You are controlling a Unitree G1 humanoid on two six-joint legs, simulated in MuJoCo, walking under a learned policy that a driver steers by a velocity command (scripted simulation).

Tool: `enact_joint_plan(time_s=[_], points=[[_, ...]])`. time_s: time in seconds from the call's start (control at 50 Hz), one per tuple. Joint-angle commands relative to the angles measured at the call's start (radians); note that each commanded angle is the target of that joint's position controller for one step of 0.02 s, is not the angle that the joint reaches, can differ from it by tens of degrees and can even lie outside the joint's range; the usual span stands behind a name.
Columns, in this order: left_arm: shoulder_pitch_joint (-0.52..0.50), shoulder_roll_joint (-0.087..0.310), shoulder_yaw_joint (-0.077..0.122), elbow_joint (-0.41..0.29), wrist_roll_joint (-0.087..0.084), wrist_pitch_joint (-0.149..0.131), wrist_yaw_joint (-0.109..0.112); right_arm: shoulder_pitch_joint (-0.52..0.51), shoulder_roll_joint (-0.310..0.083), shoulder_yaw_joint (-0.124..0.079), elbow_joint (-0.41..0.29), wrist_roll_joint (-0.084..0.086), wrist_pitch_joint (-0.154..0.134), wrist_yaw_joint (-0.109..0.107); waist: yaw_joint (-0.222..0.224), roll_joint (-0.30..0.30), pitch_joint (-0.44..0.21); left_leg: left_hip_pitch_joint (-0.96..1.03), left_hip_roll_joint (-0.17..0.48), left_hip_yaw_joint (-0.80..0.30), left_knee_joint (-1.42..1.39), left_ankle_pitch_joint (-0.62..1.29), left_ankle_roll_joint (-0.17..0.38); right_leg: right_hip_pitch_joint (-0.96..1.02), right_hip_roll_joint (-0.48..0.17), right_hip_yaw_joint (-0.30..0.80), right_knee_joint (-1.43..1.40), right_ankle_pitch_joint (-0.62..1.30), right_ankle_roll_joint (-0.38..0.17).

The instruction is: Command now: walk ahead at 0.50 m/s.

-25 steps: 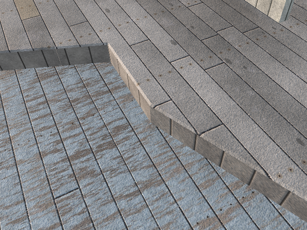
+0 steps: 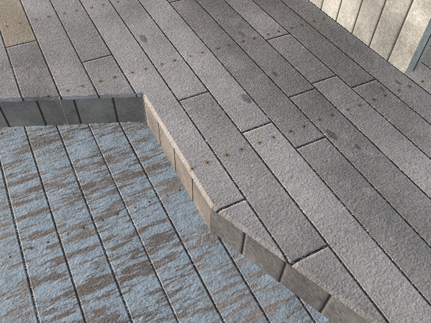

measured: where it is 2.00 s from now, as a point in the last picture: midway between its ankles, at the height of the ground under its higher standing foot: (130, 206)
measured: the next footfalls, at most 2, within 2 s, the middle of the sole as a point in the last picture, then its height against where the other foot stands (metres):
right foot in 0.30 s outside the picture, level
left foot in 0.86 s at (180, 301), level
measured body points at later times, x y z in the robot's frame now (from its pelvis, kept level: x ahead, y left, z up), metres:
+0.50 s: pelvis +0.27 -0.05 +0.00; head +0.29 -0.06 +0.45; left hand +0.31 +0.22 -0.13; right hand +0.33 -0.31 -0.15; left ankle +0.22 +0.09 -0.66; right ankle +0.29 -0.12 -0.75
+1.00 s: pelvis +0.50 +0.05 -0.01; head +0.53 +0.07 +0.43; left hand +0.47 +0.32 -0.15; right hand +0.70 -0.16 -0.14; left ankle +0.52 +0.10 -0.74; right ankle +0.47 -0.11 -0.62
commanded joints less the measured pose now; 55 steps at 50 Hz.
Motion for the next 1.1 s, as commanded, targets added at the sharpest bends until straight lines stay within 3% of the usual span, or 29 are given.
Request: enact_joint_plan(time_s=[0.02, 0.12, 0.2, 0.24, 0.28, 0.3, 0.32, 0.34, 0.36, 0.38, 0.4, 0.44, 0.5, 0.54, 0.64, 0.72, 0.78, 0.82, 0.84, 0.86, 0.88, 0.9, 0.92, 0.94, 0.96, 0.98, 1.02, 1.06, 1.1], points=[[-0.007, 0.041, 0.006, -0.043, 0.004, 0.008, -0.009, 0.036, -0.114, -0.02, -0.018, 0.006, -0.026, -0.004, 0.018, 0.084, 0.024, 0.012, 0.262, -0.21, -0.24, 0.139, 0.133, -0.092, -0.046, -0.015, -0.088, 0.105, 0.031], [-0.196, 0.014, -0.01, -0.097, -0.009, -0.001, -0.014, 0.102, -0.114, -0.016, 0.023, 0.006, -0.023, -0.003, -0.03, 0.093, 0.046, 0.063, 0.23, -0.137, -0.235, 0.225, 0.111, -0.072, -0.019, -0.066, -0.379, 0.237, 0.05], [-0.267, 0.031, -0.009, -0.122, -0.01, -0.008, -0.007, 0.154, -0.121, -0.017, 0.057, -0.002, -0.017, -0.01, -0.049, 0.101, 0.053, 0.177, 0.268, -0.138, -0.183, 0.341, 0.107, -0.06, 0.005, -0.076, -0.48, 0.218, 0.025], [-0.259, 0.046, -0.002, -0.127, -0.009, -0.019, -0.003, 0.143, -0.129, -0.02, 0.064, -0.007, -0.013, -0.016, -0.033, 0.098, 0.051, 0.207, 0.287, -0.161, -0.119, 0.457, 0.098, -0.01, 0.023, -0.068, -0.519, 0.152, 0.005], [-0.102, 0.069, 0.013, -0.081, -0.006, -0.037, 0.011, 0.099, -0.146, -0.023, 0.062, -0.004, -0.01, -0.019, 0.045, 0.087, -0.02, 0.197, 0.262, -0.155, 0.061, 0.665, 0.072, 0.194, 0.077, -0.087, -0.605, 0.112, -0.02], [0.062, 0.106, 0.03, -0.027, 0.007, -0.05, 0.023, 0.09, -0.128, -0.016, 0.056, 0.001, -0.011, -0.017, 0.106, 0.049, -0.118, 0.11, 0.21, -0.126, 0.248, 0.606, 0.052, 0.424, 0.052, -0.059, -0.644, 0.139, -0.048], [0.22, 0.202, 0.054, -0.01, 0.035, -0.058, 0.04, 0.095, -0.07, 0.003, 0.012, 0.024, -0.017, -0.011, 0.148, -0.071, -0.26, -0.133, 0.132, -0.079, 0.548, 0.281, 0.019, 0.708, -0.198, 0.222, -0.677, 0.027, -0.112], [0.238, 0.278, 0.077, -0.002, 0.027, -0.045, 0.033, 0.208, -0.01, 0.011, 0.014, 0.041, -0.01, -0.014, 0.099, -0.25, -0.345, -0.391, -0.007, -0.058, 0.81, -0.368, 0.004, 0.843, -0.4, 0.575, -0.781, -0.005, -0.212], [0.146, 0.185, 0.059, -0.022, 0.002, -0.032, 0.027, 0.135, -0.12, -0.019, 0.033, 0.013, 0.004, -0.021, 0.082, -0.064, -0.242, -0.436, 0.067, -0.151, 0.872, -0.311, 0.019, 0.723, -0.345, 0.515, -0.799, -0.102, -0.183], [0.052, 0.115, 0.039, -0.039, -0.007, -0.032, 0.024, 0.081, -0.101, -0.02, 0.02, 0.008, 0.004, -0.014, 0.051, -0.039, -0.113, -0.437, 0.103, -0.156, 0.852, -0.221, 0.018, 0.58, -0.303, 0.376, -0.838, -0.081, -0.153], [0.008, 0.073, 0.028, -0.044, -0.007, -0.038, 0.025, 0.056, -0.076, -0.018, 0.018, 0.003, 0.008, -0.009, 0.031, -0.022, -0.057, -0.407, 0.133, -0.154, 0.821, -0.162, 0.014, 0.484, -0.262, 0.271, -0.875, -0.003, -0.119], [0.006, 0.045, 0.018, -0.028, -0.014, -0.052, 0.035, 0.06, -0.055, -0.021, 0.018, -0.018, 0.035, 0.005, -0.007, -0.039, -0.023, -0.355, 0.155, -0.145, 0.798, -0.115, -0.007, 0.392, -0.209, 0.123, -0.904, 0.136, -0.077], [0.058, 0.062, 0.023, -0.003, -0.024, -0.078, 0.037, 0.011, -0.029, -0.022, -0.008, -0.021, 0.061, 0.019, -0.021, -0.039, -0.014, -0.408, 0.167, -0.125, 0.796, -0.058, -0.026, 0.393, -0.207, 0.022, -0.923, 0.256, -0.087], [0.088, 0.067, 0.025, 0.009, -0.022, -0.082, 0.04, -0.056, -0.03, -0.023, -0.033, -0.024, 0.068, 0.027, -0.014, -0.034, 0.004, -0.478, 0.179, -0.113, 0.774, 0.005, -0.036, 0.412, -0.199, -0.033, -0.939, 0.269, -0.088], [0.138, 0.069, 0.024, 0.027, -0.012, -0.073, 0.046, -0.235, -0.011, -0.011, -0.109, -0.02, 0.071, 0.041, 0.012, -0.032, 0.046, -0.512, 0.162, -0.063, 0.525, 0.142, -0.045, 0.454, -0.181, -0.161, -0.925, 0.397, -0.079], [0.186, 0.091, 0.031, 0.039, -0.015, -0.066, 0.053, -0.337, -0.016, -0.005, -0.158, -0.024, 0.073, 0.053, 0.035, -0.05, 0.061, -0.457, 0.132, 0.01, 0.358, 0.145, -0.004, 0.528, -0.203, -0.226, -0.892, 0.48, -0.06], [0.183, 0.115, 0.039, 0.038, -0.013, -0.048, 0.06, -0.323, -0.03, -0.012, -0.17, -0.029, 0.07, 0.052, 0.014, -0.061, 0.036, -0.391, 0.077, 0.052, 0.299, 0.033, 0.047, 0.61, -0.22, -0.265, -0.768, 0.785, -0.042], [0.17, 0.147, 0.049, 0.029, -0.01, -0.029, 0.061, -0.201, -0.058, -0.028, -0.14, -0.031, 0.063, 0.041, -0.035, -0.073, -0.046, -0.258, 0.004, 0.079, 0.274, -0.066, 0.091, 0.638, -0.218, -0.28, -0.543, 0.992, -0.039], [0.158, 0.159, 0.052, 0.02, -0.014, -0.017, 0.057, -0.081, -0.076, -0.041, -0.107, -0.032, 0.051, 0.032, -0.086, -0.054, -0.116, -0.106, -0.032, 0.077, 0.206, -0.049, 0.118, 0.586, -0.207, -0.292, -0.34, 0.939, -0.027], [0.148, 0.151, 0.049, -0.003, -0.019, -0.015, 0.052, 0.055, -0.142, -0.068, -0.069, -0.045, 0.041, 0.018, -0.151, 0.02, -0.203, 0.135, 0.04, -0.057, 0.136, -0.046, 0.16, 0.394, -0.178, -0.295, -0.059, 0.668, 0.007], [0.201, 0.012, 0.023, -0.073, -0.024, -0.023, 0.033, 0.025, -0.279, -0.098, -0.087, -0.042, 0.046, 0.007, -0.057, 0.261, -0.275, 0.449, 0.354, -0.55, 0.118, 0.048, 0.299, -0.064, -0.002, -0.263, 0.296, -0.267, 0.069], [0.082, 0.099, 0.039, -0.115, -0.022, -0.037, 0.027, 0.097, -0.306, -0.107, -0.102, -0.016, 0.067, 0.002, -0.128, 0.147, -0.343, 0.476, 0.406, -0.816, -0.031, 0.015, 0.36, -0.204, 0.086, -0.042, 0.45, -0.3, 0.076], [0.008, 0.086, 0.034, -0.136, -0.028, -0.049, 0.024, 0.043, -0.278, -0.099, -0.093, -0.01, 0.073, -0.007, -0.104, 0.091, -0.209, 0.383, 0.389, -0.654, -0.05, 0.009, 0.321, -0.284, 0.014, 0.008, 0.438, -0.185, 0.059], [0.002, 0.075, 0.028, -0.135, -0.03, -0.059, 0.025, -0.002, -0.21, -0.083, -0.1, -0.006, 0.07, -0.009, -0.074, 0.052, -0.114, 0.25, 0.345, -0.561, -0.067, 0.063, 0.278, -0.264, -0.015, -0.006, 0.389, -0.121, 0.051], [0.017, 0.075, 0.03, -0.123, -0.02, -0.054, 0.028, -0.053, -0.169, -0.07, -0.111, -0.004, 0.061, -0.011, -0.03, 0.01, -0.068, 0.144, 0.289, -0.482, -0.076, 0.152, 0.236, -0.212, -0.042, 0.002, 0.33, -0.088, 0.051], [0.045, 0.072, 0.032, -0.121, -0.003, -0.034, 0.029, -0.088, -0.134, -0.058, -0.118, 0.007, 0.053, -0.013, 0.008, 0.02, -0.06, 0.064, 0.243, -0.426, -0.084, 0.23, 0.225, -0.151, -0.049, 0.003, 0.318, -0.081, 0.061], [0.051, 0.058, 0.03, -0.136, 0.011, 0.0, 0.023, -0.078, -0.13, -0.051, -0.119, 0.013, 0.03, -0.012, 0.032, 0.023, -0.067, 0.005, 0.199, -0.376, -0.085, 0.325, 0.219, -0.126, -0.053, 0.002, 0.283, -0.072, 0.079], [0.018, 0.033, 0.023, -0.161, 0.014, 0.018, 0.021, -0.028, -0.161, -0.057, -0.112, 0.01, 0.016, -0.012, 0.022, 0.049, -0.071, -0.013, 0.18, -0.366, -0.084, 0.386, 0.234, -0.172, -0.035, -0.031, 0.327, -0.076, 0.097], [-0.069, 0.029, 0.02, -0.21, 0.016, 0.022, 0.025, 0.031, -0.161, -0.053, -0.11, 0.009, 0.014, -0.017, -0.002, 0.055, -0.063, 0.043, 0.19, -0.426, -0.08, 0.295, 0.25, -0.366, -0.044, -0.023, 0.465, -0.092, 0.099]])
Over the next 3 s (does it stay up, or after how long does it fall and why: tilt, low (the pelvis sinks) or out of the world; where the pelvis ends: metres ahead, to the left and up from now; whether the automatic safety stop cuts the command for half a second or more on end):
stays up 1.34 0.65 0.03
